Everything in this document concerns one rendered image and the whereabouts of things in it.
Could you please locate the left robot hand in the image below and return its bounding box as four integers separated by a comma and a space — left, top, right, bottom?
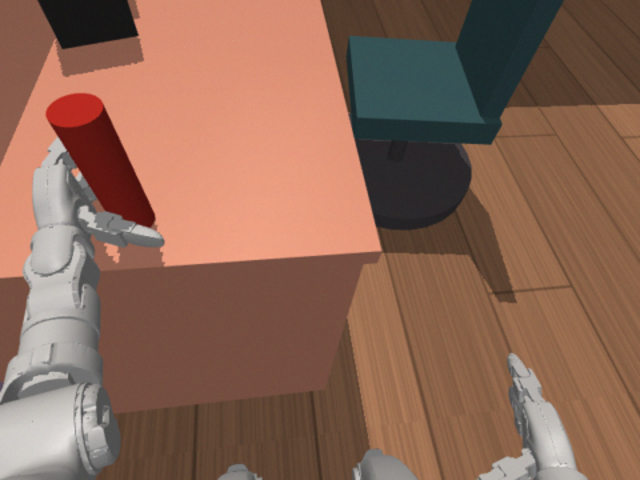
32, 137, 165, 248

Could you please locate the office chair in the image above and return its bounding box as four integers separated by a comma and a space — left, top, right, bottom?
346, 0, 564, 230

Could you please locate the left robot arm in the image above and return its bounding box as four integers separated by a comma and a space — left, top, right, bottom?
0, 225, 121, 480

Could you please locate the desk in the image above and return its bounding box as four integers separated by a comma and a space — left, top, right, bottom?
0, 0, 382, 414

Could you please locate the right robot hand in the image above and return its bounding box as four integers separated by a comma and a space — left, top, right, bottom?
476, 353, 577, 480

